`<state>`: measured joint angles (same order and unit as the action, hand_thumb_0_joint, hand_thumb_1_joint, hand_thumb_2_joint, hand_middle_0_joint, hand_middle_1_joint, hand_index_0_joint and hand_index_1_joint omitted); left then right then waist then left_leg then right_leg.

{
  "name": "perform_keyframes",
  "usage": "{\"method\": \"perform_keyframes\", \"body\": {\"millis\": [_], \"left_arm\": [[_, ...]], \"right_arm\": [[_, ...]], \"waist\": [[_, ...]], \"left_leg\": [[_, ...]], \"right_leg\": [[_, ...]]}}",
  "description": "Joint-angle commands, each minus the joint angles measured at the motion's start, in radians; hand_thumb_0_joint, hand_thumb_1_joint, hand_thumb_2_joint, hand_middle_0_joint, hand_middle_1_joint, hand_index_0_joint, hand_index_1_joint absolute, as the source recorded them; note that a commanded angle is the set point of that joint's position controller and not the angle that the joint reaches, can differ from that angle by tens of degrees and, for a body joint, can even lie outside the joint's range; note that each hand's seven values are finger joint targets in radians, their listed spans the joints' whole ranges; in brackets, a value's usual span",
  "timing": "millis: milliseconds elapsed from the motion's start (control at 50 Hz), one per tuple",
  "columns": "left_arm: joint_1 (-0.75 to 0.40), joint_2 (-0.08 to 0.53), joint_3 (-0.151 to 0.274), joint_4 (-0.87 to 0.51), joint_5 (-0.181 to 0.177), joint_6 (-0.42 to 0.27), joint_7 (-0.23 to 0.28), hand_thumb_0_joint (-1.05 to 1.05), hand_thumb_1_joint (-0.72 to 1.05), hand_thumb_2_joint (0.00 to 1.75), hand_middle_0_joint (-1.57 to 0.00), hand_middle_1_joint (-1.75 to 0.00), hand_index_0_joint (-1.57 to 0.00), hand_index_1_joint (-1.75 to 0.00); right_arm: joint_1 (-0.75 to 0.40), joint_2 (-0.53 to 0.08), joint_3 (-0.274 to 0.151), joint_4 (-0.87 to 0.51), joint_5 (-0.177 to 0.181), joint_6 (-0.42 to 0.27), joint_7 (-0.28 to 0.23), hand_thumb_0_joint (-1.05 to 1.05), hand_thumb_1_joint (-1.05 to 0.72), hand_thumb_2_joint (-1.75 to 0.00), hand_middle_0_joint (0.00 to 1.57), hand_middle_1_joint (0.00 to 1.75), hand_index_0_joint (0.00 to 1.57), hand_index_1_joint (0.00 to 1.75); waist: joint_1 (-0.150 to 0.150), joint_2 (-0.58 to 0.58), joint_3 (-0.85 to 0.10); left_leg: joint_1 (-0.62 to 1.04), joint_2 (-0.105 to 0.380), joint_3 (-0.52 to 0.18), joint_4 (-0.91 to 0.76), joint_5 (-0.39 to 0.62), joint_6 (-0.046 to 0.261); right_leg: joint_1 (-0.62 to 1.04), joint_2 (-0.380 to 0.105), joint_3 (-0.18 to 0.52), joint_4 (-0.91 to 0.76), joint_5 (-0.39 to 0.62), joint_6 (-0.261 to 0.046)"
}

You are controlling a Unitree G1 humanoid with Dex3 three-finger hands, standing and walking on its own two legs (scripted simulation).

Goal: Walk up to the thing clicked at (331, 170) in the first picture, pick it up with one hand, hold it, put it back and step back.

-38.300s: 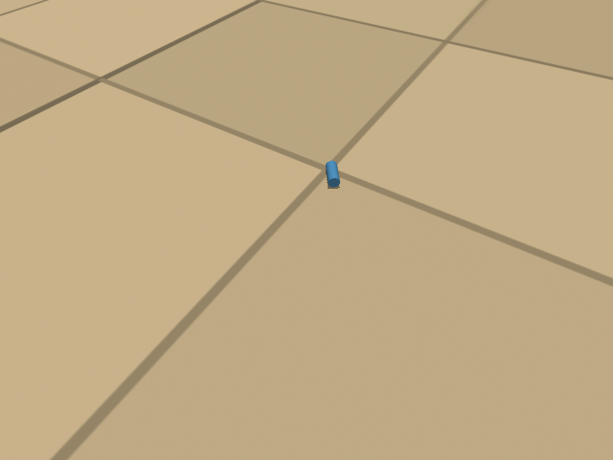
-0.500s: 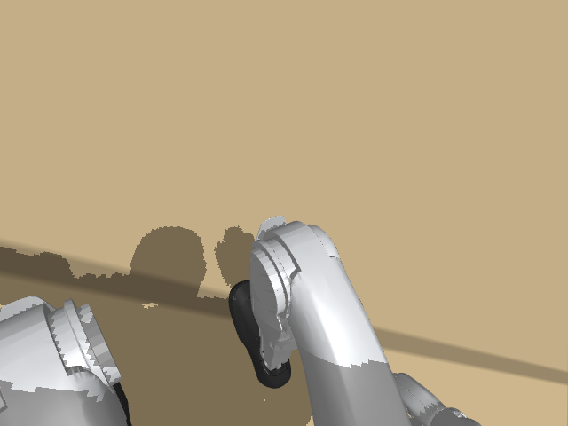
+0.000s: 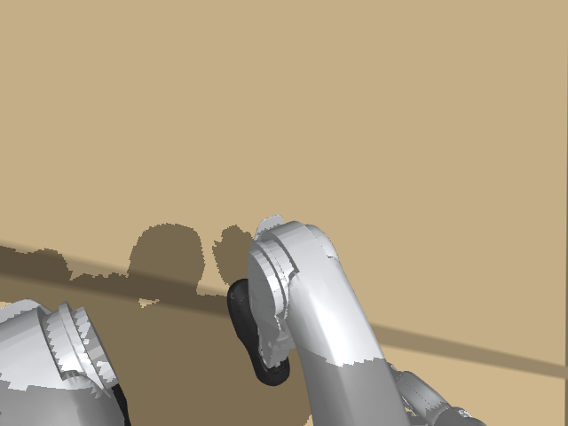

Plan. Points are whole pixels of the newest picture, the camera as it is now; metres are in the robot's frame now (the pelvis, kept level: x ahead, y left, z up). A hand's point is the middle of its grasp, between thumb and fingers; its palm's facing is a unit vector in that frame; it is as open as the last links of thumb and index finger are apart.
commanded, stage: settle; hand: left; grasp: from above
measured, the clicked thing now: out of the picture +0.46 +0.33 -0.28
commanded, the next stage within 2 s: lift in 0.90 s
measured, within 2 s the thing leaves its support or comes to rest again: leaves its support in 0.30 s
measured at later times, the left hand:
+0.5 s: hand out of the picture +0.45 +0.34 -0.20, palm faces -0.41 -0.10 -0.91, open 8.6 cm
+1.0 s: hand out of the picture +0.43 +0.34 -0.13, palm faces -0.46 -0.08 -0.88, open 8.6 cm
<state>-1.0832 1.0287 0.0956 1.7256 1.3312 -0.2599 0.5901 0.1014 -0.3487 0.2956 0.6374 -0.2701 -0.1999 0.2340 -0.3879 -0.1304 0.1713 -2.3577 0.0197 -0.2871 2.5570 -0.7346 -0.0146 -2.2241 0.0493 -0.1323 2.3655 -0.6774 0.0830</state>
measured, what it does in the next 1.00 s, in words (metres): stands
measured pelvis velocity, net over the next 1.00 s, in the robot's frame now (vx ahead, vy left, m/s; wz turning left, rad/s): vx -0.01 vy -0.01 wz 0.10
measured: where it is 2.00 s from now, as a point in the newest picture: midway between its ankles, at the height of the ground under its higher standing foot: (196, 391)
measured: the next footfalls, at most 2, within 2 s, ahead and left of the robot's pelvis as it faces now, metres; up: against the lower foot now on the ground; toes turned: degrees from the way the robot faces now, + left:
none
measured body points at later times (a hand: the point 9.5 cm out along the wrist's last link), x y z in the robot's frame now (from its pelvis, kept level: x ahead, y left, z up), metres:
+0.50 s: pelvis +0.00 +0.00 +0.01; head +0.26 +0.13 +0.36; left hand +0.46 +0.35 -0.15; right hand +0.09 -0.26 -0.06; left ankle +0.06 +0.13 -0.27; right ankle +0.12 -0.13 -0.27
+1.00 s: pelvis -0.01 -0.01 +0.03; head +0.22 +0.09 +0.40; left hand +0.45 +0.34 -0.08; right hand +0.08 -0.28 -0.06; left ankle +0.06 +0.13 -0.27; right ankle +0.12 -0.13 -0.27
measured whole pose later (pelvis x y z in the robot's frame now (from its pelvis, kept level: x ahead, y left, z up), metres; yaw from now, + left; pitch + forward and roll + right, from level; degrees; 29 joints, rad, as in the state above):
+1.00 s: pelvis -0.01 -0.01 +0.03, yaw +6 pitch +33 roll -11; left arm -0.96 0.80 0.06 1.31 1.26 -0.23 0.24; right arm 0.18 -0.32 0.11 0.64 -0.13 -0.01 0.16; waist -0.26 0.01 -0.01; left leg -2.33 0.00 -0.19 2.41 -0.66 -0.02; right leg -2.22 0.00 -0.07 2.29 -0.65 0.06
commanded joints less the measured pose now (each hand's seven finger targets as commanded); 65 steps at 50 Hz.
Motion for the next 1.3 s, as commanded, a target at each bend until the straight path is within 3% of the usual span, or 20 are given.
{"method": "perform_keyframes", "body": {"millis": [0,60,80,180,240,300,320,340,380,420,480,580,760,820,940,1000,1020,1040,1180,1280], "left_arm": [[-0.245,0.193,-0.011,-0.122,-0.018,0.013,0.039,0.00,0.67,0.45,-1.01,-0.49,-1.04,-0.46],[-0.229,0.233,0.019,-0.130,-0.025,0.024,0.034,0.00,0.66,0.44,-1.02,-0.44,-1.05,-0.42],[-0.244,0.223,0.011,-0.115,-0.029,0.029,0.026,0.00,0.66,0.45,-1.03,-0.43,-1.06,-0.41],[-0.248,0.245,0.049,-0.241,-0.025,0.033,0.001,0.00,0.70,0.44,-1.07,-0.40,-1.09,-0.38],[-0.218,0.262,0.088,-0.348,-0.034,0.029,-0.009,0.00,0.75,0.46,-1.11,-0.39,-1.13,-0.38],[-0.201,0.183,0.053,-0.396,-0.046,0.035,-0.037,0.00,0.79,0.44,-1.14,-0.38,-1.16,-0.37],[-0.214,0.229,0.083,-0.431,-0.050,0.034,-0.040,0.00,0.81,0.43,-1.14,-0.38,-1.16,-0.37],[-0.221,0.161,0.042,-0.464,-0.055,0.039,-0.056,0.00,0.81,0.47,-1.16,-0.37,-1.17,-0.36],[-0.187,0.171,0.067,-0.489,-0.065,0.050,-0.071,0.00,0.87,0.47,-1.20,-0.39,-1.21,-0.37],[-0.187,0.111,0.037,-0.518,-0.077,0.055,-0.093,0.00,0.90,0.47,-1.21,-0.39,-1.23,-0.37],[-0.207,0.041,-0.002,-0.483,-0.089,0.073,-0.133,0.00,0.92,0.44,-1.23,-0.38,-1.25,-0.36],[-0.221,-0.011,-0.032,-0.486,-0.110,0.088,-0.202,0.00,0.91,0.44,-1.23,-0.37,-1.25,-0.36],[-0.258,0.040,-0.009,-0.563,-0.106,0.056,-0.290,0.00,0.84,0.45,-1.20,-0.36,-1.21,-0.35],[-0.269,0.083,0.010,-0.588,-0.094,0.041,-0.295,0.00,0.82,0.44,-1.19,-0.34,-1.20,-0.33],[-0.270,0.073,0.014,-0.620,-0.093,0.038,-0.292,0.00,0.81,0.49,-1.18,-0.35,-1.18,-0.35],[-0.264,0.062,0.014,-0.644,-0.104,0.045,-0.300,0.00,0.78,0.43,-1.16,-0.39,-1.18,-0.37],[-0.255,0.052,0.008,-0.635,-0.106,0.051,-0.307,0.00,0.71,0.42,-1.08,-0.31,-1.10,-0.30],[-0.239,0.052,0.007,-0.651,-0.110,0.058,-0.316,0.00,0.75,0.41,-1.13,-0.39,-1.15,-0.37],[-0.170,0.017,0.007,-0.736,-0.171,0.104,-0.396,0.00,0.88,0.47,-1.19,-0.41,-1.22,-0.38],[-0.140,-0.012,-0.002,-0.857,-0.198,0.093,-0.450,0.00,0.86,0.49,-1.19,-0.40,-1.21,-0.38]], "right_arm": [[0.196,-0.330,-0.101,0.019,0.005,0.004,-0.014,0.00,-0.91,-0.90,0.20,0.30,0.20,0.30],[0.191,-0.328,-0.106,0.018,0.009,0.011,-0.018,0.00,-0.91,-0.90,0.20,0.30,0.20,0.30],[0.191,-0.324,-0.102,0.024,0.011,0.008,-0.017,0.00,-0.91,-0.90,0.20,0.30,0.20,0.30],[0.196,-0.339,-0.128,0.017,0.015,0.012,-0.016,0.00,-0.91,-0.90,0.20,0.30,0.20,0.30],[0.193,-0.333,-0.154,0.014,0.026,0.023,-0.016,0.00,-0.91,-0.90,0.20,0.30,0.20,0.30],[0.187,-0.307,-0.169,0.003,0.037,0.027,-0.004,0.00,-0.91,-0.90,0.20,0.30,0.20,0.30],[0.197,-0.307,-0.179,0.018,0.043,0.031,-0.005,0.00,-0.91,-0.90,0.20,0.30,0.20,0.30],[0.205,-0.296,-0.183,0.009,0.049,0.031,-0.003,0.00,-0.91,-0.90,0.20,0.30,0.20,0.30],[0.221,-0.301,-0.208,0.016,0.063,0.038,-0.002,0.00,-0.91,-0.90,0.20,0.30,0.20,0.30],[0.229,-0.290,-0.224,0.018,0.076,0.050,0.001,0.00,-0.90,-0.90,0.20,0.30,0.20,0.30],[0.248,-0.271,-0.238,0.035,0.091,0.065,0.005,0.00,-0.91,-0.90,0.20,0.30,0.20,0.30],[0.263,-0.260,-0.251,0.024,0.111,0.096,-0.010,0.00,-0.91,-0.90,0.20,0.30,0.20,0.30],[0.253,-0.242,-0.262,-0.015,0.134,0.151,-0.058,0.00,-0.91,-0.90,0.20,0.30,0.20,0.30],[0.251,-0.228,-0.265,-0.021,0.136,0.171,-0.075,0.00,-0.91,-0.90,0.20,0.30,0.20,0.30],[0.270,-0.223,-0.276,-0.010,0.142,0.187,-0.100,0.00,-0.90,-0.90,0.20,0.30,0.20,0.30],[0.279,-0.218,-0.283,-0.011,0.146,0.196,-0.107,0.00,-0.93,-0.91,0.20,0.30,0.20,0.30],[0.281,-0.216,-0.285,-0.010,0.149,0.199,-0.109,0.00,-0.89,-0.89,0.20,0.30,0.20,0.30],[0.282,-0.213,-0.291,-0.010,0.153,0.200,-0.112,0.00,-0.93,-0.91,0.20,0.30,0.20,0.30],[0.294,-0.211,-0.335,-0.008,0.187,0.227,-0.128,0.00,-0.91,-0.91,0.20,0.30,0.20,0.30],[0.288,-0.189,-0.355,-0.015,0.204,0.245,-0.139,0.00,-0.91,-0.90,0.20,0.30,0.20,0.30]], "waist": [[-0.059,0.564,-0.655],[-0.038,0.567,-0.699],[-0.050,0.556,-0.666],[-0.024,0.616,-0.704],[0.020,0.682,-0.795],[0.017,0.673,-0.799],[0.031,0.678,-0.827],[0.026,0.667,-0.834],[0.050,0.677,-0.871],[0.059,0.671,-0.887],[0.046,0.603,-0.832],[0.056,0.517,-0.829],[0.089,0.492,-0.875],[0.102,0.479,-0.899],[0.108,0.499,-0.910],[0.117,0.494,-0.958],[0.123,0.504,-0.962],[0.134,0.502,-0.977],[0.179,0.512,-1.000],[0.186,0.472,-1.003]], "left_leg": [[0.533,0.029,0.121,-0.273,0.286,0.008],[0.540,0.030,0.130,-0.272,0.297,0.011],[0.519,0.030,0.133,-0.261,0.280,0.013],[0.569,0.025,0.135,-0.265,0.308,0.000],[0.630,0.023,0.140,-0.284,0.349,-0.010],[0.616,0.019,0.156,-0.280,0.352,-0.004],[0.605,0.019,0.165,-0.281,0.339,0.002],[0.609,0.015,0.169,-0.278,0.349,0.002],[0.637,0.014,0.167,-0.301,0.367,0.000],[0.643,0.013,0.162,-0.319,0.360,-0.001],[0.574,0.006,0.173,-0.320,0.318,0.012],[0.536,-0.005,0.188,-0.347,0.285,0.025],[0.540,-0.024,0.209,-0.377,0.230,0.025],[0.516,-0.023,0.226,-0.368,0.221,0.031],[0.563,-0.022,0.231,-0.394,0.250,0.027],[0.583,-0.023,0.235,-0.410,0.258,0.031],[0.584,-0.024,0.233,-0.426,0.247,0.029],[0.610,-0.023,0.235,-0.437,0.251,0.030],[0.697,-0.029,0.229,-0.530,0.238,0.028],[0.713,-0.030,0.232,-0.570,0.233,0.036]], "right_leg": [[0.333,0.037,-0.146,-0.166,0.308,-0.097],[0.368,0.040,-0.136,-0.180,0.321,-0.097],[0.348,0.035,-0.134,-0.175,0.313,-0.096],[0.311,0.030,-0.140,-0.164,0.305,-0.110],[0.321,0.025,-0.135,-0.163,0.321,-0.120],[0.321,0.024,-0.124,-0.169,0.336,-0.119],[0.338,0.026,-0.113,-0.182,0.332,-0.115],[0.333,0.022,-0.109,-0.184,0.341,-0.116],[0.333,0.018,-0.107,-0.188,0.349,-0.117],[0.294,0.015,-0.107,-0.185,0.331,-0.122],[0.270,0.013,-0.096,-0.204,0.314,-0.119],[0.295,0.003,-0.077,-0.242,0.292,-0.113],[0.320,-0.007,-0.051,-0.273,0.217,-0.125],[0.353,-0.001,-0.023,-0.295,0.192,-0.125],[0.342,-0.009,-0.026,-0.301,0.224,-0.127],[0.361,-0.013,-0.026,-0.312,0.236,-0.123],[0.358,-0.012,-0.024,-0.312,0.220,-0.129],[0.366,-0.014,-0.023,-0.317,0.228,-0.125],[0.351,-0.028,-0.012,-0.354,0.215,-0.130],[0.383,-0.035,0.009,-0.402,0.209,-0.127]]}}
